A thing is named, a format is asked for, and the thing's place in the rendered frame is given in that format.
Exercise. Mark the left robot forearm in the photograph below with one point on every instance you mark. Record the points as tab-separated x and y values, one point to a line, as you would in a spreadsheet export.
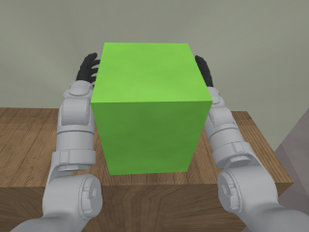
75	133

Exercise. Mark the left robot upper arm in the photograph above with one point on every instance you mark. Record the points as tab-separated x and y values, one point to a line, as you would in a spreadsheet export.
69	203

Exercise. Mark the right robot upper arm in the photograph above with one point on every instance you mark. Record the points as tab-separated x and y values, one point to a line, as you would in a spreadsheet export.
249	192

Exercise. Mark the robot left hand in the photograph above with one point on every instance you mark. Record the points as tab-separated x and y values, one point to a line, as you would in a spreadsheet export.
86	71

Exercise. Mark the robot right hand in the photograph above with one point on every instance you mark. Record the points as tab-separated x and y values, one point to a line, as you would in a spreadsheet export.
204	70

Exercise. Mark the right robot forearm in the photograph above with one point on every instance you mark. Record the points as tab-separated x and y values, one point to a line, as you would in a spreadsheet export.
228	146

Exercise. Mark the carton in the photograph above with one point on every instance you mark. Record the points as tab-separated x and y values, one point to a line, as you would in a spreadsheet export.
150	103

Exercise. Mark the pedestal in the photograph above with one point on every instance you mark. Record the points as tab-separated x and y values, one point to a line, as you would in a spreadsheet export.
150	202

